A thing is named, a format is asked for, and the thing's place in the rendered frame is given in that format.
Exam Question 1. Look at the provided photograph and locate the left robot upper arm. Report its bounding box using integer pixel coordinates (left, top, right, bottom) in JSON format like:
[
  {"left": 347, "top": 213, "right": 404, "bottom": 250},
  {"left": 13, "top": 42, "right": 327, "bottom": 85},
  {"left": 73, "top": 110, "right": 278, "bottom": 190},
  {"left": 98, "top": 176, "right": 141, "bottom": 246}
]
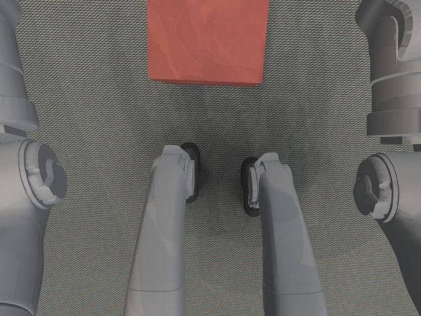
[{"left": 0, "top": 139, "right": 68, "bottom": 316}]

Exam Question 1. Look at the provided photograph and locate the left robot forearm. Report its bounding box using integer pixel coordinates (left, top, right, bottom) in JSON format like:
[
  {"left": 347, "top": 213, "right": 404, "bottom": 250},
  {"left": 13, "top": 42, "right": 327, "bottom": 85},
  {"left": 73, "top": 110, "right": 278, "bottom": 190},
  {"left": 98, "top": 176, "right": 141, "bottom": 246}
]
[{"left": 0, "top": 0, "right": 39, "bottom": 144}]

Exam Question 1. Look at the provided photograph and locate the carton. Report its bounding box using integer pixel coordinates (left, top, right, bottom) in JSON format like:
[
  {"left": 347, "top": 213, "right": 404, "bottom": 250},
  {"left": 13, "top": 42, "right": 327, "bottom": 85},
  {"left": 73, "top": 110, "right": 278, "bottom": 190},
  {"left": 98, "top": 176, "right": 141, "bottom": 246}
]
[{"left": 147, "top": 0, "right": 269, "bottom": 87}]

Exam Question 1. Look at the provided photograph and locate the right robot forearm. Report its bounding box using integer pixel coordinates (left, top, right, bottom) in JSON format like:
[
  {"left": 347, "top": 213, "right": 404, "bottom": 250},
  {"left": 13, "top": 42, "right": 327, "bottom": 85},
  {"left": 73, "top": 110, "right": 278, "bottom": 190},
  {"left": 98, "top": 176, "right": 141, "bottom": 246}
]
[{"left": 355, "top": 0, "right": 421, "bottom": 151}]

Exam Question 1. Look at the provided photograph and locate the right robot thigh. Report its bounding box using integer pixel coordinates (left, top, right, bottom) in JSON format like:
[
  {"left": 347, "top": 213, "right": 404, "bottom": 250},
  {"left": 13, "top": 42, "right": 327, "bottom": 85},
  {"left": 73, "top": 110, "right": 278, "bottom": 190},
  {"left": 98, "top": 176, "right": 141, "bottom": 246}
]
[{"left": 249, "top": 160, "right": 328, "bottom": 316}]

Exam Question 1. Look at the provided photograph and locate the robot left foot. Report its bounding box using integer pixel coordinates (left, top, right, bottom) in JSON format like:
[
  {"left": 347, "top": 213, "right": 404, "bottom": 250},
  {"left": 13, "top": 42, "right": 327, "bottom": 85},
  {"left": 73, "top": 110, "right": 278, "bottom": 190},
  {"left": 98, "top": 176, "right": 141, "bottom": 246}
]
[{"left": 181, "top": 142, "right": 201, "bottom": 203}]

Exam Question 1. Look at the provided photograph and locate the right robot upper arm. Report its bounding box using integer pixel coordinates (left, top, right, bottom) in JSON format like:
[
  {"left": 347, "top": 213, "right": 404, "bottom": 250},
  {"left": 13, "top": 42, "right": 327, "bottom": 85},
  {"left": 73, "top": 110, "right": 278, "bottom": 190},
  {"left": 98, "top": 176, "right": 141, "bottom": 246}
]
[{"left": 353, "top": 151, "right": 421, "bottom": 316}]

